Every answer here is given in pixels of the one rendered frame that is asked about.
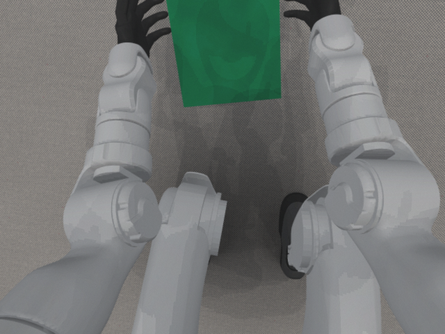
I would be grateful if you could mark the right robot upper arm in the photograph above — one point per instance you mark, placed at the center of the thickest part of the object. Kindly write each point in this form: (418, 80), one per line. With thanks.
(388, 208)

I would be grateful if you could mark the left robot upper arm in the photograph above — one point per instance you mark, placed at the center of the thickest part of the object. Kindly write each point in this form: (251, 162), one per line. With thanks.
(107, 226)

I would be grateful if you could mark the left robot hand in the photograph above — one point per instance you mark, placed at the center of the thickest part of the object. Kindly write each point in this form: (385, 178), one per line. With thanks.
(131, 28)

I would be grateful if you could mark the right robot thigh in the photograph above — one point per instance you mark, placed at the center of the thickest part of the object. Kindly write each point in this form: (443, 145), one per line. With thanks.
(343, 294)

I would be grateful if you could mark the right robot foot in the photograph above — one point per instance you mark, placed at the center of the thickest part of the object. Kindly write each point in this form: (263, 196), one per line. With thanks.
(288, 211)

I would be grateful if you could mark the right robot hand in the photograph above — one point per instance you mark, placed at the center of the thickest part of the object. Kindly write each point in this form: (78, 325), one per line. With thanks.
(317, 10)

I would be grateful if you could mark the left robot forearm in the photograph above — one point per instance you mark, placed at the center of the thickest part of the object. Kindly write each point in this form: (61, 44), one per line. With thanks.
(124, 116)

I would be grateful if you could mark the right robot forearm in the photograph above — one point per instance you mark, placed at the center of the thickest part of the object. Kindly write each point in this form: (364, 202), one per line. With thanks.
(349, 99)

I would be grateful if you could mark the carton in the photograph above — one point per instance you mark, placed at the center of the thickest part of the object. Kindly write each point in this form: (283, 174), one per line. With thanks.
(226, 50)

